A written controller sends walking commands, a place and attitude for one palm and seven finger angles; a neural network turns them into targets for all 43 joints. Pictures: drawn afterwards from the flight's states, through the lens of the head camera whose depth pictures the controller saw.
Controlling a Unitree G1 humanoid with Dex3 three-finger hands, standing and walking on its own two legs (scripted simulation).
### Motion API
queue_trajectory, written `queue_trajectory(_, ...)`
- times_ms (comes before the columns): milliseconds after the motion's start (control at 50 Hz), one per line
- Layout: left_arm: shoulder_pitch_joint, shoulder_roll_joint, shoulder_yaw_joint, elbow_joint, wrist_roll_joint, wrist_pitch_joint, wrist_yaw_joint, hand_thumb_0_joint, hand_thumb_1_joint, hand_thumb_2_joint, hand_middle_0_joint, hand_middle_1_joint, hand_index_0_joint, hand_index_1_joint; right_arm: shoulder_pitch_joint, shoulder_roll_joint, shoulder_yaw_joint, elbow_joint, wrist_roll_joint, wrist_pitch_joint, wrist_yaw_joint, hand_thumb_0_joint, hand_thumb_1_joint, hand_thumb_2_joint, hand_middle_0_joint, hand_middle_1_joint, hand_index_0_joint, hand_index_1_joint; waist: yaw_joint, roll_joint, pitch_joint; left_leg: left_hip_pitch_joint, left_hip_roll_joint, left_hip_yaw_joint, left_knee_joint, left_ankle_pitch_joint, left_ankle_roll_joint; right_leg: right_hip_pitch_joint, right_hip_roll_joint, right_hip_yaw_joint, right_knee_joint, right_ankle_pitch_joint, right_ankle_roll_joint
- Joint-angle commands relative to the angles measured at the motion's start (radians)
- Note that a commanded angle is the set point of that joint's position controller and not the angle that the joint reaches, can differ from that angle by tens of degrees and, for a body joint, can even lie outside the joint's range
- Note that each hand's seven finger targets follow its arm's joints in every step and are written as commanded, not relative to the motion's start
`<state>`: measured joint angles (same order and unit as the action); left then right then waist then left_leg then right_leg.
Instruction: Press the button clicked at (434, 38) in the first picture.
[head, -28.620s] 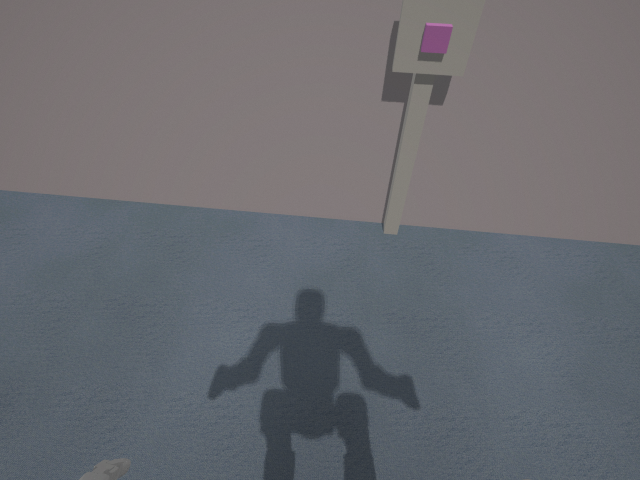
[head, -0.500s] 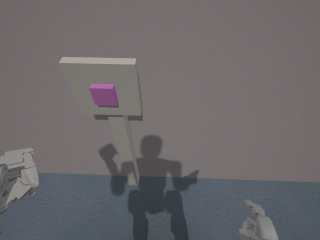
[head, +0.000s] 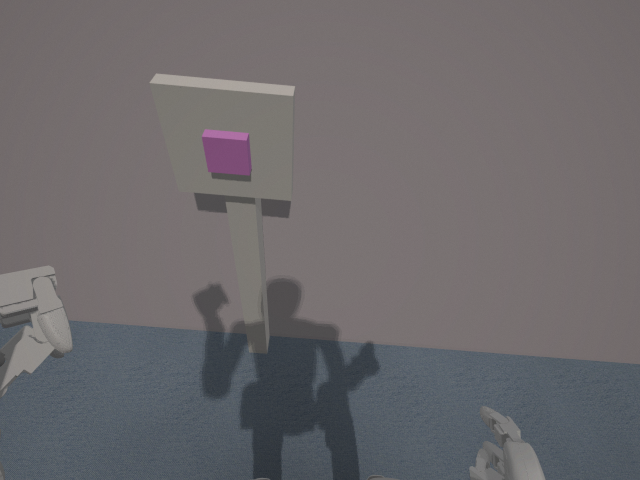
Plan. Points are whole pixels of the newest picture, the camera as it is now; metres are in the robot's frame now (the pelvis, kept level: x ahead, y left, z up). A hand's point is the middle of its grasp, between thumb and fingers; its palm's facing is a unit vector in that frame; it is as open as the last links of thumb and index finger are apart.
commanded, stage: step back with the hand held close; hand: left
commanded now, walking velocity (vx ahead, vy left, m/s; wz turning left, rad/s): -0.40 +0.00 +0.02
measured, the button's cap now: (228, 151) +0.58 +0.18 +0.08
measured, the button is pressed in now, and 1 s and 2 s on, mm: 0 0 0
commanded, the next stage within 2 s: stop stepping back and stand still in 0.30 s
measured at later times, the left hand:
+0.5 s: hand out of the picture +0.09 +0.22 +0.19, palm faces +0.37 -0.81 -0.46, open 3.1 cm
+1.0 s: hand out of the picture -0.01 +0.25 +0.17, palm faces +0.41 -0.84 -0.34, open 3.1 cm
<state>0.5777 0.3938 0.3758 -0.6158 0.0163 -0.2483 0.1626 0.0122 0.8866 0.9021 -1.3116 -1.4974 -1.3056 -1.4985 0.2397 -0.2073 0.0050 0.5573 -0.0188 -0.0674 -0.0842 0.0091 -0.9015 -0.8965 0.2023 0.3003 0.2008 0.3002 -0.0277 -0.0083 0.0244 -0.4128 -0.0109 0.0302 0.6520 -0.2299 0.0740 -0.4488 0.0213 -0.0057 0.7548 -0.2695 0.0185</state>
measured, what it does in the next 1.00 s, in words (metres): walks backwards: right foot, then left foot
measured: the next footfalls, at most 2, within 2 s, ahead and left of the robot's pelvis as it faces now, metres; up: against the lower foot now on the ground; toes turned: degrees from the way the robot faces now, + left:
right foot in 0.12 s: -0.07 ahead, -0.14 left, +0.00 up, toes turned -1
left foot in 0.54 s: -0.07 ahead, +0.09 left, +0.00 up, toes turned -1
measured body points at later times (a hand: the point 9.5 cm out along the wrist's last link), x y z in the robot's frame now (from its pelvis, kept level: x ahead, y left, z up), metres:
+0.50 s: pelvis -0.10 -0.02 +0.01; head -0.11 +0.00 +0.46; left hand +0.06 +0.26 +0.22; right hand +0.07 -0.27 -0.05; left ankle -0.09 +0.09 -0.69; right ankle -0.11 -0.14 -0.72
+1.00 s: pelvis -0.20 +0.00 +0.01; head -0.23 +0.03 +0.46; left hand -0.04 +0.29 +0.19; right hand -0.06 -0.24 -0.07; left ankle -0.19 +0.11 -0.72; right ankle -0.18 -0.13 -0.72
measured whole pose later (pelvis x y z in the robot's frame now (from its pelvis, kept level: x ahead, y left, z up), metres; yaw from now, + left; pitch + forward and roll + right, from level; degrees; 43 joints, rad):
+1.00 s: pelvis -0.20 +0.00 +0.01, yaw -1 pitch +0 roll -1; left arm 0.58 0.35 0.33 -0.52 -0.02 -0.18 0.16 0.01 0.89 0.90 -1.31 -1.50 -1.31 -1.50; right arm 0.28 -0.21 0.02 0.66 -0.02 -0.07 -0.08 0.01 -0.90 -0.90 0.21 0.30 0.20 0.30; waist -0.01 -0.03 -0.09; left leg -0.33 0.03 0.03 0.67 -0.37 0.02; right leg -0.28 -0.02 -0.05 0.54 -0.27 -0.02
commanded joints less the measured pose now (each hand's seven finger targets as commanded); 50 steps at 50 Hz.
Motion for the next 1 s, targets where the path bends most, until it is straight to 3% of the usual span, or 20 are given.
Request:
queue_trajectory(0,0.012,0.141,0.151,-0.185,-0.006,-0.071,0.022,0.0,0.9,0.9,-1.3,-1.5,-1.3,-1.5,-0.114,-0.129,-0.061,-0.162,0.002,-0.08,-0.006,0.0,-0.9,-0.9,0.2,0.3,0.2,0.3,0.032,0.124,-0.079,-0.262,0.289,-0.292,-0.39,-0.21,0.076,0.302,0.013,0.042,0.091,-0.097,-0.006)
queue_trajectory(100,0.02,0.116,0.085,-0.186,-0.034,-0.093,-0.011,0.0,0.9,0.9,-1.3,-1.5,-1.3,-1.5,-0.108,-0.144,-0.05,-0.094,-0.01,-0.109,0.013,0.0,-0.9,-0.9,0.2,0.3,0.2,0.3,0.021,0.162,-0.097,0.024,0.211,-0.235,-0.319,0.089,0.016,0.214,0.009,0.014,-0.272,0.027,-0.019)
queue_trajectory(200,0.011,0.181,0.123,-0.285,-0.055,-0.107,-0.016,0.0,0.9,0.9,-1.3,-1.5,-1.3,-1.5,-0.108,-0.121,-0.053,-0.084,-0.004,-0.095,0.023,0.0,-0.9,-0.9,0.2,0.3,0.2,0.3,0.037,0.14,-0.439,0.486,0.175,-0.099,-0.156,0.782,-0.008,0.178,-0.013,0.026,-0.261,0.32,0.008)
queue_trajectory(240,0.098,0.213,0.17,-0.316,-0.078,-0.095,-0.019,0.0,0.9,0.9,-1.3,-1.5,-1.3,-1.5,-0.135,-0.13,-0.064,-0.12,0.006,-0.095,0.027,0.0,-0.9,-0.9,0.2,0.3,0.2,0.3,0.054,0.118,-0.49,0.452,0.188,-0.107,-0.153,0.63,-0.002,0.194,-0.01,0.028,-0.246,0.169,0.018)
queue_trajectory(280,0.205,0.229,0.209,-0.287,-0.102,-0.08,-0.021,0.0,0.9,0.9,-1.3,-1.5,-1.3,-1.5,-0.168,-0.119,-0.05,-0.15,0.012,-0.078,0.028,0.0,-0.9,-0.9,0.2,0.3,0.2,0.3,0.06,0.081,-0.407,0.301,0.152,-0.096,-0.163,0.353,-0.023,0.206,-0.054,0.062,-0.316,0.2,-0.012)
queue_trajectory(320,0.173,0.245,0.223,-0.243,-0.105,-0.069,-0.013,0.0,0.9,0.9,-1.3,-1.5,-1.3,-1.5,-0.183,-0.097,-0.049,-0.153,0.034,-0.052,0.019,0.0,-0.9,-0.9,0.2,0.3,0.2,0.3,0.039,-0.136,-0.246,0.183,0.009,-0.021,0.082,-0.048,-0.088,0.016,-0.277,0.275,-0.503,0.15,-0.101)
queue_trajectory(360,0.101,0.216,0.199,-0.181,-0.094,-0.043,0.002,0.0,0.9,0.9,-1.3,-1.5,-1.3,-1.5,-0.199,-0.103,-0.063,-0.109,0.029,-0.038,0.012,0.0,-0.9,-0.9,0.2,0.3,0.2,0.3,0.052,-0.163,-0.113,0.002,-0.028,-0.112,0.472,-0.233,-0.094,-0.089,-0.394,0.333,-0.551,0.209,-0.205)
queue_trajectory(400,0.082,0.164,0.158,-0.075,-0.069,-0.011,-0.002,0.0,0.9,0.9,-1.3,-1.5,-1.3,-1.5,-0.191,-0.052,-0.036,-0.109,0.015,-0.023,0.001,0.0,-0.9,-0.9,0.2,0.3,0.2,0.3,0.022,-0.142,-0.036,-0.07,0.038,-0.109,0.349,-0.183,-0.098,0.03,-0.303,0.196,-0.444,0.434,-0.181)
queue_trajectory(460,-0.022,0.104,0.06,-0.024,-0.047,0.004,0.002,0.0,0.9,0.9,-1.3,-1.5,-1.3,-1.5,-0.19,-0.097,-0.022,-0.119,0.019,-0.028,-0.027,0.0,-0.9,-0.9,0.2,0.3,0.2,0.3,0.006,-0.072,0.003,0.074,0.03,-0.048,-0.053,-0.054,-0.072,0.067,-0.187,0.091,-0.368,0.359,-0.096)
queue_trajectory(520,-0.039,0.107,0.029,-0.125,-0.036,-0.016,0.013,0.0,0.9,0.9,-1.3,-1.5,-1.3,-1.5,-0.121,-0.15,-0.045,-0.121,0.023,-0.067,-0.025,0.0,-0.9,-0.9,0.2,0.3,0.2,0.3,0.029,0.113,-0.121,0.21,0.153,-0.146,-0.336,0.223,-0.019,0.173,-0.079,0.075,-0.237,0.18,-0.019)
queue_trajectory(560,-0.028,0.158,0.056,-0.208,-0.03,-0.02,0.019,0.0,0.9,0.9,-1.3,-1.5,-1.3,-1.5,-0.099,-0.142,-0.049,-0.142,0.028,-0.085,-0.02,0.0,-0.9,-0.9,0.2,0.3,0.2,0.3,0.036,0.085,-0.22,0.284,0.209,-0.193,-0.253,0.373,0.016,0.181,-0.039,0.046,-0.218,0.148,0.005)
queue_trajectory(600,-0.051,0.175,0.07,-0.332,-0.035,-0.026,0.012,0.0,0.9,0.9,-1.3,-1.5,-1.3,-1.5,-0.117,-0.108,-0.028,-0.138,0.005,-0.105,-0.012,0.0,-0.9,-0.9,0.2,0.3,0.2,0.3,0.029,0.227,-0.22,0.24,0.217,-0.272,-0.385,0.257,-0.014,0.163,-0.028,0.012,-0.1,-0.07,0.005)
queue_trajectory(640,-0.045,0.152,0.069,-0.339,-0.021,-0.025,0.022,0.0,0.9,0.9,-1.3,-1.5,-1.3,-1.5,-0.126,-0.11,-0.025,-0.123,0.001,-0.127,-0.003,0.0,-0.9,-0.9,0.2,0.3,0.2,0.3,0.032,0.25,-0.149,0.087,0.255,-0.31,-0.496,-0.161,0.016,0.214,-0.033,0.03,-0.014,-0.151,0.0)
queue_trajectory(680,-0.013,0.149,0.079,-0.299,-0.018,-0.015,0.03,0.0,0.9,0.9,-1.3,-1.5,-1.3,-1.5,-0.124,-0.11,-0.021,-0.118,0.009,-0.134,0.005,0.0,-0.9,-0.9,0.2,0.3,0.2,0.3,0.028,0.207,-0.09,0.0,0.234,-0.258,-0.481,-0.317,0.027,0.269,-0.035,0.003,-0.121,-0.103,-0.001)
queue_trajectory(740,0.02,0.139,0.089,-0.134,-0.025,0.006,0.027,0.0,0.9,0.9,-1.3,-1.5,-1.3,-1.5,-0.131,-0.11,-0.028,-0.105,0.007,-0.107,0.009,0.0,-0.9,-0.9,0.2,0.3,0.2,0.3,0.023,0.14,-0.038,-0.081,0.108,-0.13,-0.368,-0.401,-0.046,0.338,-0.02,-0.018,-0.372,-0.176,-0.051)
queue_trajectory(800,-0.068,0.159,0.096,-0.079,-0.051,0.018,0.015,0.0,0.9,0.9,-1.3,-1.5,-1.3,-1.5,-0.132,-0.119,-0.045,-0.082,0.002,-0.054,0.002,0.0,-0.9,-0.9,0.2,0.3,0.2,0.3,0.018,-0.18,-0.005,-0.031,0.001,-0.024,0.258,-0.173,-0.084,0.039,-0.332,0.408,-0.639,-0.514,-0.228)
queue_trajectory(820,-0.098,0.144,0.081,-0.073,-0.052,0.018,0.013,0.0,0.9,0.9,-1.3,-1.5,-1.3,-1.5,-0.132,-0.115,-0.046,-0.074,0.01,-0.052,0.001,0.0,-0.9,-0.9,0.2,0.3,0.2,0.3,0.024,-0.191,-0.007,-0.088,0.006,-0.042,0.38,-0.157,-0.077,0.061,-0.348,0.413,-0.634,-0.439,-0.239)
queue_trajectory(920,-0.065,0.103,0.032,-0.051,-0.037,0.019,0.011,0.0,0.9,0.9,-1.3,-1.5,-1.3,-1.5,-0.137,-0.091,-0.025,-0.077,0.007,-0.057,-0.012,0.0,-0.9,-0.9,0.2,0.3,0.2,0.3,0.004,-0.14,-0.028,0.143,0.063,0.002,0.035,-0.152,-0.042,-0.05,-0.247,0.15,-0.518,-0.437,-0.157)
queue_trajectory(960,-0.094,0.108,0.026,-0.139,-0.036,0.006,0.015,0.0,0.9,0.9,-1.3,-1.5,-1.3,-1.5,-0.127,-0.109,-0.026,-0.082,0.006,-0.08,-0.027,0.0,-0.9,-0.9,0.2,0.3,0.2,0.3,-0.003,0.001,-0.034,0.235,0.049,0.011,-0.209,-0.167,-0.034,-0.022,-0.173,0.079,-0.361,-0.37,-0.12)
queue_trajectory(980,-0.103,0.117,0.039,-0.193,-0.036,-0.007,0.018,0.0,0.9,0.9,-1.3,-1.5,-1.3,-1.5,-0.105,-0.141,-0.032,-0.089,0.0,-0.094,-0.029,0.0,-0.9,-0.9,0.2,0.3,0.2,0.3,-0.005,0.202,-0.035,0.248,0.157,-0.208,-0.381,-0.33,0.013,-0.049,-0.086,0.038,-0.131,-0.288,-0.075)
